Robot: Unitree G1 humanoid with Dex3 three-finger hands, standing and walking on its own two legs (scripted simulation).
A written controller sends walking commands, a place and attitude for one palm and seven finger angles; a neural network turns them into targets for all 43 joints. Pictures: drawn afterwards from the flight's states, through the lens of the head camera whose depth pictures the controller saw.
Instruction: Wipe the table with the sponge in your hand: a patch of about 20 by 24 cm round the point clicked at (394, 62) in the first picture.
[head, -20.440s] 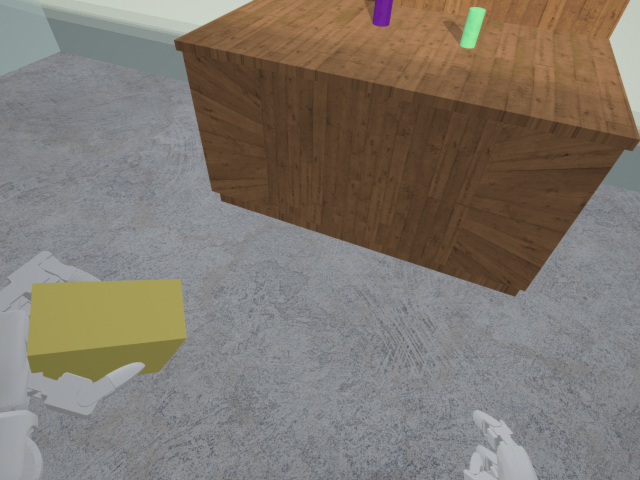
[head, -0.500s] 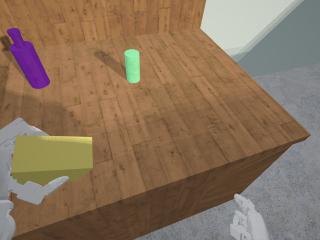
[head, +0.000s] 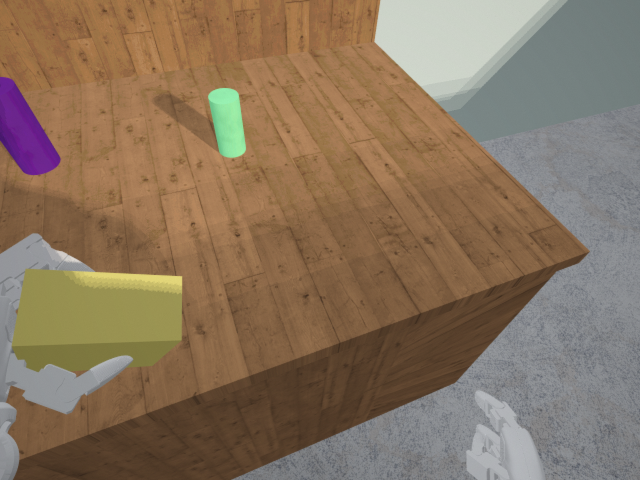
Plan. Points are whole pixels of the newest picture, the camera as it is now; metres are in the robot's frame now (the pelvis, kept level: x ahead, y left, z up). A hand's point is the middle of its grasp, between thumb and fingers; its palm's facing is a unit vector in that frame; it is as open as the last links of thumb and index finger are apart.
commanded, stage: shuffle to correct the standing spot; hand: left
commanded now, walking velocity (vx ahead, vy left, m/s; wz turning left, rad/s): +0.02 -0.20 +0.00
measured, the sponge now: (122, 326) +0.23 +0.21 +0.13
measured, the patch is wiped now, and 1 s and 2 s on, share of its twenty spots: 0.00 0.00 0.00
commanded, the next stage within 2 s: come to a stop and stand still in 0.78 s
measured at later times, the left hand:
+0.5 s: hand (90, 328) +0.21 +0.22 +0.16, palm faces +0.30 -0.86 -0.41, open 10.0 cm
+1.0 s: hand (40, 303) +0.22 +0.26 +0.17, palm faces +0.37 -0.79 -0.48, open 10.0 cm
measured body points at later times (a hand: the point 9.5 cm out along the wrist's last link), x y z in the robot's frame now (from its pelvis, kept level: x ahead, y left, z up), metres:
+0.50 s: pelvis +0.00 -0.02 -0.01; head +0.02 -0.01 +0.44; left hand +0.19 +0.27 +0.18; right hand +0.17 -0.25 -0.08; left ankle +0.03 +0.13 -0.74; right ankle +0.00 -0.08 -0.74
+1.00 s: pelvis -0.01 -0.01 +0.00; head +0.02 +0.01 +0.44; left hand +0.20 +0.30 +0.20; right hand +0.16 -0.24 -0.08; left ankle +0.03 +0.13 -0.74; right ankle +0.00 -0.08 -0.74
